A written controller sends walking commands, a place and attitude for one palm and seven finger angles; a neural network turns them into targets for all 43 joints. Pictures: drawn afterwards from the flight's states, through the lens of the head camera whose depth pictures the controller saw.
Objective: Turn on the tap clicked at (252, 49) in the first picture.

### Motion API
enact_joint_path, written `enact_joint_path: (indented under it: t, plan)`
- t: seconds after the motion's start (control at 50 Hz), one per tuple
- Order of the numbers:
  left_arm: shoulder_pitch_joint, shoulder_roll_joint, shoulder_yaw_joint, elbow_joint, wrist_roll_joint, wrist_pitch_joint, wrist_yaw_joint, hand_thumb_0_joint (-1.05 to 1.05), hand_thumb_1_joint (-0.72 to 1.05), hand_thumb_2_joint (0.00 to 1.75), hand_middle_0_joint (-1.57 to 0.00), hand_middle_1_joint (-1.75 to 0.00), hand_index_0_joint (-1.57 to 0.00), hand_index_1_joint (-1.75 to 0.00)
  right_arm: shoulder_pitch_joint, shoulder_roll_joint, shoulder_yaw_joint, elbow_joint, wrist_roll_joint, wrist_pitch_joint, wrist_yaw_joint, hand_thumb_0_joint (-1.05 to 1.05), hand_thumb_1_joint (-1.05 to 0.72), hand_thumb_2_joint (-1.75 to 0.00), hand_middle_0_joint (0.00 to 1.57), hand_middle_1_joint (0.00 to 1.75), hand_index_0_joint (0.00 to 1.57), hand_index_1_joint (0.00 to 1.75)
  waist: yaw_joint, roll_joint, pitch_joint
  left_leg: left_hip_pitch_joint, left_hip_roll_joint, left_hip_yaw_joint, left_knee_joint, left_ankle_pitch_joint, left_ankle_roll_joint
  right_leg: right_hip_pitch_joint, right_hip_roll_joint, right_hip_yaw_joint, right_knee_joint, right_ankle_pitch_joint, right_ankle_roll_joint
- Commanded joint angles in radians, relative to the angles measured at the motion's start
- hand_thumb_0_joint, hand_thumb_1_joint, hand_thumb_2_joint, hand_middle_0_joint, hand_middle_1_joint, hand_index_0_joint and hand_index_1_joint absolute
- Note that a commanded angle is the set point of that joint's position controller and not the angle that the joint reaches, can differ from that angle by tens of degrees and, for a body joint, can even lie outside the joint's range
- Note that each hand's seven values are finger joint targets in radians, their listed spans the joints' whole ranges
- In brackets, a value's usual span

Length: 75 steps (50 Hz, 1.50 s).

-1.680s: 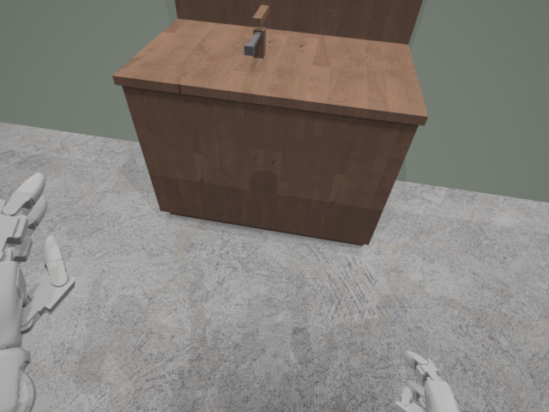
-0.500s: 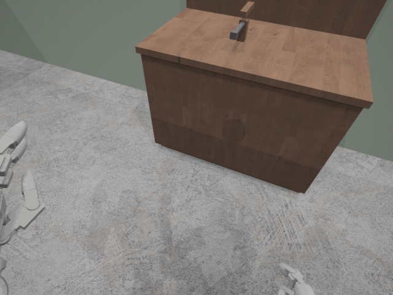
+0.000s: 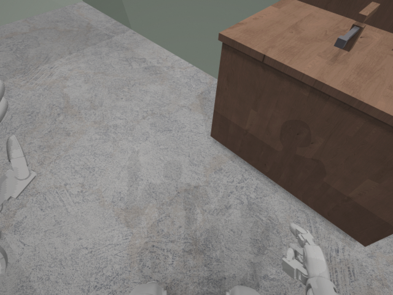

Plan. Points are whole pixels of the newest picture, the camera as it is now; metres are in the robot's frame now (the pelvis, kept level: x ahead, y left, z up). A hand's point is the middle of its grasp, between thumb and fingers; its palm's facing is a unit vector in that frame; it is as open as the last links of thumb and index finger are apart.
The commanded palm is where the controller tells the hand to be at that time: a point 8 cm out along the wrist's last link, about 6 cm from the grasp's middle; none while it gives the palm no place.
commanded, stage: walk to a spot facing it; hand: left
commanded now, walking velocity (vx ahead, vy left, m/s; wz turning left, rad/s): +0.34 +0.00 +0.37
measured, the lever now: (341, 42) +0.85 -0.44 +0.08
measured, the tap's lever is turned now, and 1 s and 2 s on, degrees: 0 0 0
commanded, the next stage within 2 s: turn to face it in 0.68 s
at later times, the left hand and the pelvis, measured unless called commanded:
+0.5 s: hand (59, 148) +0.28 +0.21 +0.20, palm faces +0.58 -0.69 -0.43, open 7.4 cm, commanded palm +0.20 +0.25 +0.20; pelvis +0.13 -0.06 +0.03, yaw +16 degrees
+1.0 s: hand out of the picture +0.23 +0.26 +0.22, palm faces +0.75 -0.51 -0.42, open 7.4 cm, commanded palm +0.19 +0.28 +0.20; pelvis +0.16 -0.05 +0.03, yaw +24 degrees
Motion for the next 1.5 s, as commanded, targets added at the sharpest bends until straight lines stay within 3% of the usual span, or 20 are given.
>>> enact_joint_path:
  t: [0.0,0.1,0.2,0.22,0.24,0.26,0.32,0.4,0.58,0.62,0.64,0.7,0.8,1.0,1.08,1.1,1.2,1.36,1.44,1.48]
  plan:
    - [0.043,0.182,0.166,-0.257,-0.016,-0.052,-0.005,0.0,0.9,0.9,-0.2,-0.3,-0.2,-0.3,0.014,-0.137,-0.049,-0.109,0.009,-0.035,0.01,0.0,-0.9,-0.9,0.2,0.3,0.2,0.3,0.02,0.257,-0.213,0.246,0.295,-0.415,-0.35,0.099,0.21,-0.285,-0.026,0.058,0.002,0.083,0.014]
    - [0.081,0.096,0.102,-0.273,-0.032,-0.07,-0.015,0.0,0.9,0.9,-0.2,-0.3,-0.2,-0.3,0.012,-0.119,-0.019,-0.101,0.003,-0.084,0.017,0.0,-0.9,-0.9,0.2,0.3,0.2,0.3,0.026,0.348,-0.178,0.037,0.204,-0.219,-0.432,-0.04,0.126,0.008,0.028,-0.07,-0.44,0.215,0.029]
    - [-0.01,0.055,0.049,-0.064,-0.002,-0.027,-0.017,0.0,0.9,0.9,-0.2,-0.3,-0.2,-0.3,0.013,-0.115,-0.008,-0.077,0.0,-0.08,-0.013,0.0,-0.9,-0.9,0.2,0.3,0.2,0.3,0.05,0.187,-0.159,-0.046,0.145,-0.179,-0.208,-0.271,0.068,0.258,0.106,-0.138,-0.759,0.235,0.042]
    - [-0.047,0.072,0.044,-0.049,0.01,-0.017,-0.014,0.0,0.9,0.9,-0.2,-0.3,-0.2,-0.3,0.022,-0.098,-0.002,-0.071,0.001,-0.077,-0.016,0.0,-0.9,-0.9,0.2,0.3,0.2,0.3,0.05,0.037,-0.168,-0.122,0.079,-0.145,0.016,-0.299,0.036,0.317,0.012,-0.003,-0.894,0.121,0.005]
    - [-0.054,0.121,0.069,-0.016,0.018,-0.002,-0.006,0.0,0.9,0.9,-0.2,-0.3,-0.2,-0.3,0.017,-0.07,-0.001,-0.077,-0.001,-0.073,-0.018,0.0,-0.9,-0.9,0.2,0.3,0.2,0.3,0.061,-0.325,-0.181,-0.336,-0.049,-0.049,0.383,-0.359,-0.023,0.421,-0.26,0.422,-1.044,0.059,-0.11]
    - [-0.093,0.155,0.079,-0.005,0.007,0.007,0.001,0.0,0.9,0.9,-0.2,-0.3,-0.2,-0.3,-0.027,-0.119,-0.006,-0.071,-0.015,-0.082,-0.02,0.0,-0.9,-0.9,0.2,0.3,0.2,0.3,0.07,-0.316,-0.163,-0.389,-0.03,-0.173,0.609,-0.327,-0.039,0.381,-0.401,0.594,-1.115,0.084,-0.177]
    - [-0.118,0.134,0.04,-0.087,0.019,-0.034,-0.009,0.0,0.9,0.9,-0.2,-0.3,-0.2,-0.3,-0.032,-0.126,-0.01,-0.041,-0.027,-0.064,-0.009,0.0,-0.9,-0.9,0.2,0.3,0.2,0.3,0.036,-0.105,-0.116,-0.347,0.054,-0.186,0.689,-0.174,-0.075,0.299,-0.333,0.343,-1.043,0.293,-0.182]
    - [-0.08,0.155,0.074,-0.206,0.01,-0.052,0.002,0.0,0.9,0.9,-0.2,-0.3,-0.2,-0.3,-0.054,-0.115,-0.008,-0.069,-0.021,-0.032,-0.016,0.0,-0.9,-0.9,0.2,0.3,0.2,0.3,0.02,-0.119,-0.153,-0.17,0.073,-0.114,0.446,-0.133,-0.092,0.263,-0.249,-0.035,-0.974,0.604,-0.129]
    - [0.129,0.128,0.143,-0.221,-0.034,-0.03,0.042,0.0,0.9,0.9,-0.2,-0.3,-0.2,-0.3,0.037,-0.106,-0.039,-0.16,-0.02,-0.002,-0.02,0.0,-0.9,-0.9,0.2,0.3,0.2,0.3,0.02,-0.086,-0.283,0.063,-0.036,0.072,-0.139,-0.007,-0.084,0.342,-0.214,-0.127,-0.694,0.923,-0.097]
    - [0.089,0.109,0.106,-0.268,-0.045,-0.04,0.035,0.0,0.9,0.9,-0.2,-0.3,-0.2,-0.3,0.054,-0.138,-0.047,-0.167,-0.01,-0.004,-0.022,0.0,-0.9,-0.9,0.2,0.3,0.2,0.3,-0.028,0.19,-0.33,0.339,0.1,-0.171,-0.282,0.426,0.002,0.088,-0.076,-0.161,-0.302,0.484,0.009]
    - [0.097,0.123,0.11,-0.287,-0.047,-0.067,0.026,0.0,0.9,0.9,-0.2,-0.3,-0.2,-0.3,0.04,-0.168,-0.054,-0.172,-0.012,-0.024,-0.013,0.0,-0.9,-0.9,0.2,0.3,0.2,0.3,0.008,0.457,-0.319,0.446,0.381,-0.582,-0.284,1.009,0.174,-0.173,0.065,-0.09,-0.102,-0.14,0.054]
    - [0.039,0.181,0.131,-0.288,-0.005,-0.069,-0.006,0.0,0.9,0.9,-0.2,-0.3,-0.2,-0.3,0.029,-0.162,-0.056,-0.128,-0.003,-0.048,0.023,0.0,-0.9,-0.9,0.2,0.3,0.2,0.3,0.008,0.256,-0.281,0.427,0.34,-0.517,-0.23,0.894,0.177,-0.267,0.036,0.049,-0.104,-0.073,0.036]
    - [0.168,0.144,0.12,-0.389,-0.034,-0.046,-0.002,0.0,0.9,0.9,-0.2,-0.3,-0.2,-0.3,0.042,-0.138,-0.034,-0.117,-0.001,-0.075,0.042,0.0,-0.9,-0.9,0.2,0.3,0.2,0.3,0.019,0.345,-0.317,0.269,0.194,-0.247,-0.298,0.556,0.093,-0.08,0.091,-0.017,-0.278,0.171,0.033]
    - [-0.105,0.061,0.003,-0.015,0.004,0.008,-0.005,0.0,0.9,0.9,-0.2,-0.3,-0.2,-0.3,0.024,-0.131,0.006,-0.056,-0.005,-0.095,-0.005,0.0,-0.9,-0.9,0.2,0.3,0.2,0.3,0.03,0.201,-0.167,0.081,0.239,-0.156,-0.317,-0.035,0.021,0.207,0.149,-0.035,-0.826,0.26,0.011]
    - [-0.273,0.103,-0.034,-0.02,0.018,0.017,-0.01,0.0,0.9,0.9,-0.2,-0.3,-0.2,-0.3,-0.011,-0.11,0.014,-0.081,-0.012,-0.09,0.004,0.0,-0.9,-0.9,0.2,0.3,0.2,0.3,0.035,-0.191,-0.127,-0.08,0.015,-0.123,0.202,-0.289,-0.09,0.15,-0.205,0.473,-1.057,0.587,-0.18]
    - [-0.282,0.08,-0.055,-0.009,0.006,0.023,-0.013,0.0,0.9,0.9,-0.2,-0.3,-0.2,-0.3,-0.015,-0.138,-0.007,-0.08,-0.005,-0.086,0.009,0.0,-0.9,-0.9,0.2,0.3,0.2,0.3,0.032,-0.237,-0.143,-0.079,0.004,-0.159,0.324,-0.252,-0.099,0.114,-0.187,0.515,-1.083,0.477,-0.163]
    - [-0.018,0.159,0.082,-0.116,-0.015,-0.043,-0.012,0.0,0.9,0.9,-0.2,-0.3,-0.2,-0.3,-0.036,-0.11,0.009,-0.091,-0.013,-0.023,0.012,0.0,-0.9,-0.9,0.2,0.3,0.2,0.3,0.043,0.033,-0.206,-0.145,0.017,-0.161,0.362,-0.107,-0.119,0.26,-0.083,0.297,-0.98,0.606,-0.172]
    - [0.135,0.151,0.149,-0.159,-0.039,-0.071,-0.01,0.0,0.9,0.9,-0.2,-0.3,-0.2,-0.3,-0.01,-0.13,-0.018,-0.153,-0.001,-0.001,0.025,0.0,-0.9,-0.9,0.2,0.3,0.2,0.3,0.06,-0.037,-0.324,-0.04,0.004,-0.134,0.003,-0.18,-0.102,0.344,-0.076,0.447,-0.959,0.664,-0.218]
    - [0.099,0.11,0.095,-0.115,-0.03,-0.047,-0.012,0.0,0.9,0.9,-0.2,-0.3,-0.2,-0.3,0.035,-0.151,-0.022,-0.152,0.009,0.025,0.023,0.0,-0.9,-0.9,0.2,0.3,0.2,0.3,0.028,-0.032,-0.325,0.208,0.022,-0.107,-0.261,-0.027,-0.08,0.194,-0.001,0.403,-0.917,0.522,-0.135]
    - [0.045,0.111,0.078,-0.153,-0.023,-0.05,-0.018,0.0,0.9,0.9,-0.2,-0.3,-0.2,-0.3,0.032,-0.186,-0.037,-0.164,0.005,0.029,0.013,0.0,-0.9,-0.9,0.2,0.3,0.2,0.3,0.024,0.092,-0.271,0.335,0.186,-0.237,-0.366,0.039,-0.012,-0.008,0.113,0.326,-0.777,0.33,-0.074]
